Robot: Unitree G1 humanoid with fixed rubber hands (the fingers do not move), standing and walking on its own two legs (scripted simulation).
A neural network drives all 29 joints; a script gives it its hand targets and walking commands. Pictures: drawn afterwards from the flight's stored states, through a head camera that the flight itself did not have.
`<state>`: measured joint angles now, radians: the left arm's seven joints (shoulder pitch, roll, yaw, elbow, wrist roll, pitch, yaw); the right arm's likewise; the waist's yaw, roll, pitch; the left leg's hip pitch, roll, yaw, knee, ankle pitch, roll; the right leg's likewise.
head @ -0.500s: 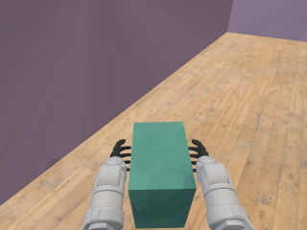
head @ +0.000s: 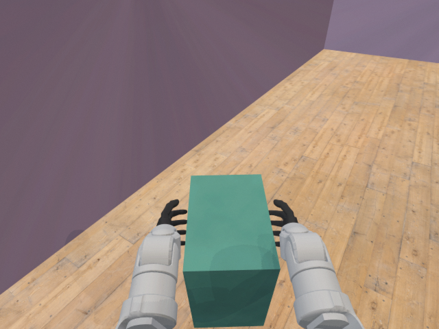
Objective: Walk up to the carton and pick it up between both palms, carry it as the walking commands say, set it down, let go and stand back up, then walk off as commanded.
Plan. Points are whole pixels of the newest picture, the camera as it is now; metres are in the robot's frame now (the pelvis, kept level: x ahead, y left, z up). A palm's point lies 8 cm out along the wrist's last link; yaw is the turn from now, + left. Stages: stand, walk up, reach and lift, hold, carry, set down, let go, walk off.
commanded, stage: hold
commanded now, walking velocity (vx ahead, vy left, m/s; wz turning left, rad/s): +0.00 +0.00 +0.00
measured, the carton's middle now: (227, 251) +0.32 +0.01 -0.02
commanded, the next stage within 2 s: carry in 0.48 s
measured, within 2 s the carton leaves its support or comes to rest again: neither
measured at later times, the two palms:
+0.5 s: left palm (166, 233) +0.31 +0.12 +0.06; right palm (290, 233) +0.31 -0.12 +0.06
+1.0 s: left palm (232, 177) +0.44 -0.01 +0.09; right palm (344, 196) +0.38 -0.24 +0.08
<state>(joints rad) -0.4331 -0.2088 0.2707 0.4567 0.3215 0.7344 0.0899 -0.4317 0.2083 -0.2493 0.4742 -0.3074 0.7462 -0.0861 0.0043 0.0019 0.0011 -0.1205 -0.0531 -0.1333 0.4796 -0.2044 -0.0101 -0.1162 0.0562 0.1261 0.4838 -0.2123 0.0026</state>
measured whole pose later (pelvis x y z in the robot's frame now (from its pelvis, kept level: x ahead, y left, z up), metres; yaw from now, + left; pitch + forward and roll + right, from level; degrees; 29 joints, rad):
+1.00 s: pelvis +0.13 -0.06 +0.00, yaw -12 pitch +6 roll +0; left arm -0.32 -0.17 0.04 -0.11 0.09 1.18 0.20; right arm -0.26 0.15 -0.07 -0.17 -0.08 1.21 -0.20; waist -0.01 0.00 -0.12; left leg -0.46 0.09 0.08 0.95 -0.43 -0.05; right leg -0.30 0.03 -0.10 0.44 -0.25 -0.08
